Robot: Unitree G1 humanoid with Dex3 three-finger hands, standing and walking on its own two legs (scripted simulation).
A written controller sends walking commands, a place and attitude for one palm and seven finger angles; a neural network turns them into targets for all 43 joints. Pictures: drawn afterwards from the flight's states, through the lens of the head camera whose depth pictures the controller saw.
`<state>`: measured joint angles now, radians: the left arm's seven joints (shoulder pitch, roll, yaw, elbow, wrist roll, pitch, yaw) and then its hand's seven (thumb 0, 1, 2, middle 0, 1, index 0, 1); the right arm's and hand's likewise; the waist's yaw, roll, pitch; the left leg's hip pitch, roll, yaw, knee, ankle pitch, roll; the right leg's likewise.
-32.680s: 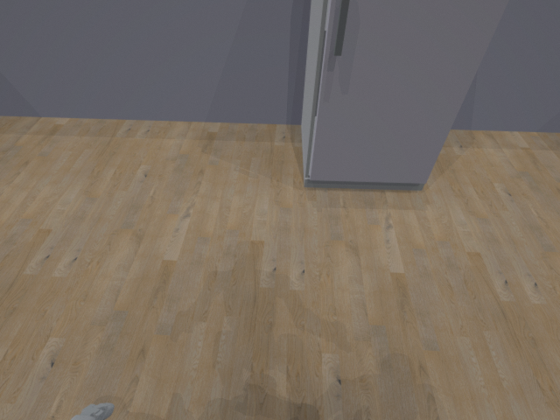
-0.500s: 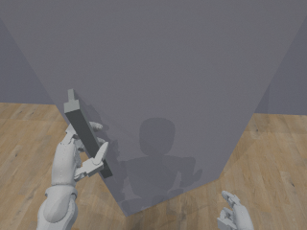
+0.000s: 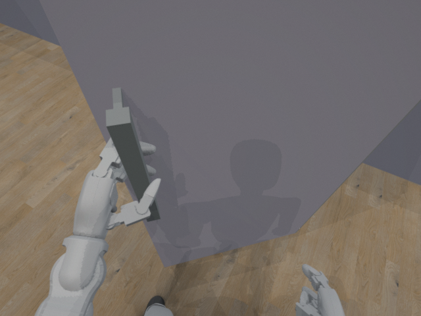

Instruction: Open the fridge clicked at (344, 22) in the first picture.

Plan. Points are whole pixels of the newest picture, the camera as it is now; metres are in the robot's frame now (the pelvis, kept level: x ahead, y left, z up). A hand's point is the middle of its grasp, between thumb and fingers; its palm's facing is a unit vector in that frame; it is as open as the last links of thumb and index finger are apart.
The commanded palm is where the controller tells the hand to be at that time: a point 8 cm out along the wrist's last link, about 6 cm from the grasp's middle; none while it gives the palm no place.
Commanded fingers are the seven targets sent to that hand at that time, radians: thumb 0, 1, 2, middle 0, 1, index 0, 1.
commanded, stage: walk backward, drawing the door open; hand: left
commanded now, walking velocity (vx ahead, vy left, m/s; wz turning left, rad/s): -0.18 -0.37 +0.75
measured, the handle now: (139, 167) +0.32 +0.14 +0.13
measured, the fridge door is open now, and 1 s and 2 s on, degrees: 42 66 63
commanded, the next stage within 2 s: stop walking and hold the door back in 0.56 s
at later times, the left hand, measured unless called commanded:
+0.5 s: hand (198, 286) +0.16 +0.03 +0.12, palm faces +0.55 -0.79 -0.27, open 7.2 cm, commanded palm +0.11 +0.05 +0.12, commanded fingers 0.00 0.90 0.90 -0.45 -1.40 -0.45 -1.40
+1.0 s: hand out of the picture +0.11 -0.03 +0.12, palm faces +0.84 -0.49 -0.23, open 5.8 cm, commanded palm +0.06 +0.01 +0.12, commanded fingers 0.00 0.90 0.90 -0.45 -1.40 -0.45 -1.40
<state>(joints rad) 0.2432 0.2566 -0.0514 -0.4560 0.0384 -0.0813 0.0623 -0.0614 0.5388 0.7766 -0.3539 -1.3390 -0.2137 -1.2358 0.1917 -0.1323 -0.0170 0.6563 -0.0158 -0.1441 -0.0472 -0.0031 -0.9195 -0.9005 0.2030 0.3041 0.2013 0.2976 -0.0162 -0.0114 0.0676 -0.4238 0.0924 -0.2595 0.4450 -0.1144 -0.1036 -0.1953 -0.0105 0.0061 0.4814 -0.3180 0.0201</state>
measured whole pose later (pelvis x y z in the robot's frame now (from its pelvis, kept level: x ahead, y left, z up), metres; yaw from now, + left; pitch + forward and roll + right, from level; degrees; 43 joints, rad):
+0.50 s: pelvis -0.01 -0.24 -0.01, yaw +31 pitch +0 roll -2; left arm 0.14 0.29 0.05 -0.42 0.01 -0.05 0.06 -0.07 0.56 0.80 -0.41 -1.35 -0.22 -1.33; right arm 0.20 -0.11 0.01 0.61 0.00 -0.15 -0.06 0.01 -0.90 -0.90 0.20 0.30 0.20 0.30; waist 0.01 0.00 0.16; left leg -0.49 0.17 -0.19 0.64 -0.34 -0.05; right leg -0.28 -0.07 0.03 0.59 -0.37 0.03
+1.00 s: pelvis +0.00 -0.41 -0.02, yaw +48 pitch -5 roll +1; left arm -0.33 0.27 0.04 0.23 -0.04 -0.03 0.11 -0.09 0.62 0.76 -0.47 -1.40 -0.41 -1.40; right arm 0.13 -0.18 0.05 0.64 0.02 -0.06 -0.08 0.01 -0.90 -0.90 0.20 0.30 0.20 0.30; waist 0.06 0.01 0.11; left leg -0.41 0.03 0.00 0.91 -0.46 0.01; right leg -0.36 -0.06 -0.04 0.71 -0.30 0.01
